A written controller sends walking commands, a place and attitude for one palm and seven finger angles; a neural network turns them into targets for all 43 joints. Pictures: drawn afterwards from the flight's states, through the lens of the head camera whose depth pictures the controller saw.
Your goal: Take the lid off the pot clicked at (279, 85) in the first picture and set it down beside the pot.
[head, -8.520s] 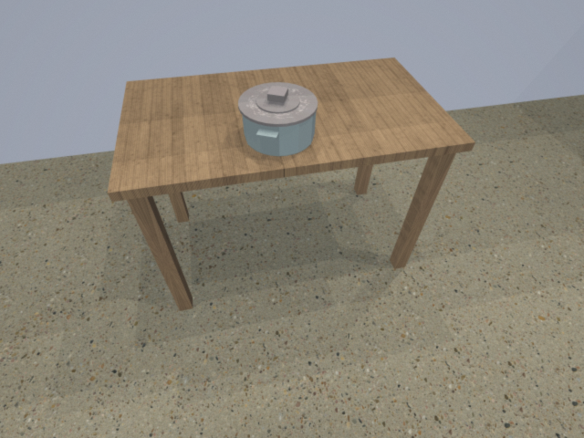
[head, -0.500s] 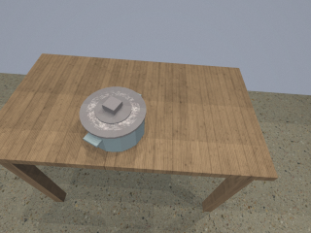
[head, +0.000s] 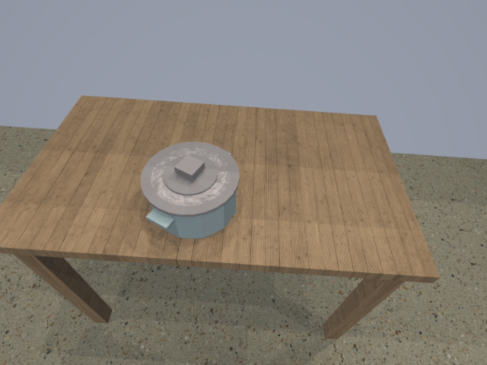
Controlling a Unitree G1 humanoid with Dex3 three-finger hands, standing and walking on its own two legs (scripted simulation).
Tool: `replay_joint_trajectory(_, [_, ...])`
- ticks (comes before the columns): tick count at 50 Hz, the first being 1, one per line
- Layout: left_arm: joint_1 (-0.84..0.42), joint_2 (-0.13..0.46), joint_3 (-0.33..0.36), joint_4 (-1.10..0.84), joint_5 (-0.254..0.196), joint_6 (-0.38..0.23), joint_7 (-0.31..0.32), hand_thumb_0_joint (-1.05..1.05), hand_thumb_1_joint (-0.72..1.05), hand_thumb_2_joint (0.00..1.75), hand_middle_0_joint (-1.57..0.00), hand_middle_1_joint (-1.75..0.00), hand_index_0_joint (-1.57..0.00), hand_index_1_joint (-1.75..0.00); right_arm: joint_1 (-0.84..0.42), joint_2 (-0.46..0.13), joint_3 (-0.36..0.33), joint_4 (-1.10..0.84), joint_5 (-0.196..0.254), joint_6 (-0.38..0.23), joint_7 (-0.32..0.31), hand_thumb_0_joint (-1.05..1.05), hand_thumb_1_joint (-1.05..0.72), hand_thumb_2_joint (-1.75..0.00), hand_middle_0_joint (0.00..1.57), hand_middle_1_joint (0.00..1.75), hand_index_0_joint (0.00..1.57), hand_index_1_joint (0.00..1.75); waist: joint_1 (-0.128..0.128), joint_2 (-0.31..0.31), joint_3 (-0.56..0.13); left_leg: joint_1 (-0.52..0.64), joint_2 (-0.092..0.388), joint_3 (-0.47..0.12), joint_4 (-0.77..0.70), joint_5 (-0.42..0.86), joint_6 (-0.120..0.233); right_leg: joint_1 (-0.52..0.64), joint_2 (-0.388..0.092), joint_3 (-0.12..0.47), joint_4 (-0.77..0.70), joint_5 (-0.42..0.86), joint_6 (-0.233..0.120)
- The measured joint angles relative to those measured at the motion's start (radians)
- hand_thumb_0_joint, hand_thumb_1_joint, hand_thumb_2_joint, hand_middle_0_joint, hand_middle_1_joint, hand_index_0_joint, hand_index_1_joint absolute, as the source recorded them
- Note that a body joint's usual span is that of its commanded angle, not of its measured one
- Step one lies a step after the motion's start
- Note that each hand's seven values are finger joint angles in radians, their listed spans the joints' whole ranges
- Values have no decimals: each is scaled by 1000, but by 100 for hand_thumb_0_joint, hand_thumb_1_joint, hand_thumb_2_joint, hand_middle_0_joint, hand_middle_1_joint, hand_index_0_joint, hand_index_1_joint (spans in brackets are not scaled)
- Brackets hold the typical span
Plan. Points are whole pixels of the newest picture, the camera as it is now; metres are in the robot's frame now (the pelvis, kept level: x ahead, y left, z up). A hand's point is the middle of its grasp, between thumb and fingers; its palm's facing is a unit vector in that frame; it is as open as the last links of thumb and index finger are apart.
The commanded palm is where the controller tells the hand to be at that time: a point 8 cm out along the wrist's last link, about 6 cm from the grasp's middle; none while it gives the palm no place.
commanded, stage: come to a stop and stand still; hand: left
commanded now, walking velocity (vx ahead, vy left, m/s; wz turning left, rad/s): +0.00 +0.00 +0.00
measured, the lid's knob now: (189, 167) +0.48 +0.15 +0.02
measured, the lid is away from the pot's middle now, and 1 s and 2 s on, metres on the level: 0.00 0.00 0.00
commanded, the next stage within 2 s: look again from close up in 0.96 s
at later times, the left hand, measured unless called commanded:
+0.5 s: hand out of the picture +0.03 +0.18 -0.17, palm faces -0.01 -0.97 -0.23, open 7.4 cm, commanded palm none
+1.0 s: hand out of the picture +0.06 +0.15 -0.17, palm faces +0.00 -0.97 -0.24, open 7.3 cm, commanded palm none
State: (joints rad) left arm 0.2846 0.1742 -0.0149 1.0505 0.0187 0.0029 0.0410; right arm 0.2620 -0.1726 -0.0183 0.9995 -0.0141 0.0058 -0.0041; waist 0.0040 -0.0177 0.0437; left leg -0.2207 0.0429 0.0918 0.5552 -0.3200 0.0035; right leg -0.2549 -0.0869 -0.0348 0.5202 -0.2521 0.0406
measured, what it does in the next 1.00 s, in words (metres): stands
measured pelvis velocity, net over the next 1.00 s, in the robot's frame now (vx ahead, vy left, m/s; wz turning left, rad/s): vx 0.04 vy -0.03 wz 0.00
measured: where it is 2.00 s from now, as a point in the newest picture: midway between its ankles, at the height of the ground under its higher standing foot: outside the picture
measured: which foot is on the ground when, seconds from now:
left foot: down 0.00-1.00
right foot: down 0.00-1.00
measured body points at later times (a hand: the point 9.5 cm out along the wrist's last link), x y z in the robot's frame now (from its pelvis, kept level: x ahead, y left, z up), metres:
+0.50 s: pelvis +0.02 +0.00 +0.00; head +0.05 -0.02 +0.45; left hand +0.03 +0.23 -0.15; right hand +0.04 -0.23 -0.16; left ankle -0.01 +0.11 -0.73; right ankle +0.02 -0.16 -0.73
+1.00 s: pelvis +0.04 -0.03 +0.00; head +0.06 -0.04 +0.45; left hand +0.06 +0.20 -0.15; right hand +0.05 -0.26 -0.16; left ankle -0.01 +0.11 -0.73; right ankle +0.02 -0.16 -0.73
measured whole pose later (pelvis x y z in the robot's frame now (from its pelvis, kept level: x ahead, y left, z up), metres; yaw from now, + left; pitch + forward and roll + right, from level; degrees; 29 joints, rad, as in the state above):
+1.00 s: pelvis +0.04 -0.03 +0.00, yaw +0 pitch +0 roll +1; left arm 0.24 0.17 -0.01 1.07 0.01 -0.01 0.04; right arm 0.25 -0.17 0.00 1.09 -0.01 -0.01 -0.02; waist 0.00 0.01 0.05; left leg -0.13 0.06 0.09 0.45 -0.31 -0.05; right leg -0.21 -0.04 -0.01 0.52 -0.30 0.02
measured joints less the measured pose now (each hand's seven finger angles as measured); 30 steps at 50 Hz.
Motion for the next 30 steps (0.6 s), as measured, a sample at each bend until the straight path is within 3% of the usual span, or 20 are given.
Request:
replay_joint_trajectory(5, [-1, 19, 7, -3, 5, 19, -11, 1, 91, 89, -20, -30, -20, -30, 39, -5, 5, -23, -9, 3, -1, 1, -93, -90, 20, 30, 19, 30, -2, 26, -19, -18, -31, 4, 22, -10, 25, -29, -11, 36, 49, -32, -37])
replay_joint_trajectory(10, [14, 30, 9, -4, 3, 14, -10, 1, 91, 89, -20, -30, -20, -30, 50, -12, 12, -11, -8, 2, -1, 1, -94, -90, 20, 30, 20, 30, 11, 45, -22, -8, -43, 16, 6, -11, 31, -32, -20, 55, 50, -33, -18])
replay_joint_trajectory(19, [21, 16, 2, 13, -4, 7, -6, 1, 91, 90, -20, -30, -20, -30, 40, -7, 20, 8, -2, -21, -7, 1, -93, -90, 20, 30, 20, 30, 6, 37, 3, 22, -38, 27, -33, -9, 16, -21, -15, 66, 39, -37, 27])
replay_joint_trajectory(30, [-25, -16, -3, 21, -4, -2, -1, 1, 93, 89, -20, -30, -20, -30, 5, -5, 16, 41, 0, -22, -16, 1, -92, -90, 20, 30, 19, 30, -2, 32, 9, 57, -12, 15, -58, -14, -15, 6, 10, 50, 37, -59, 9])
